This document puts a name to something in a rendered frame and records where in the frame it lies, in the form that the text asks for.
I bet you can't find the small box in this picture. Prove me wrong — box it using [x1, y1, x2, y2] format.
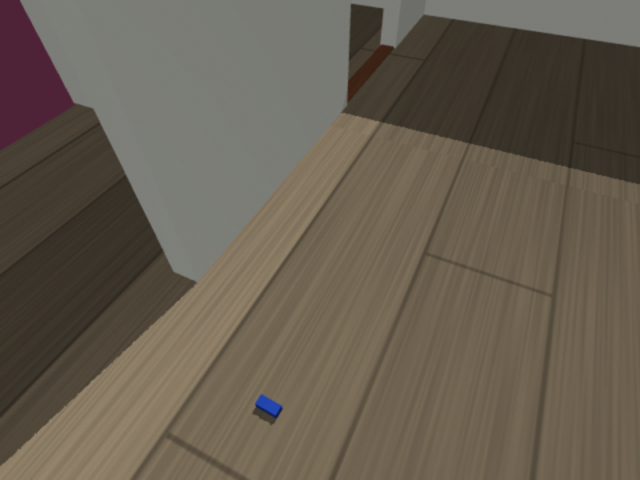
[255, 394, 282, 419]

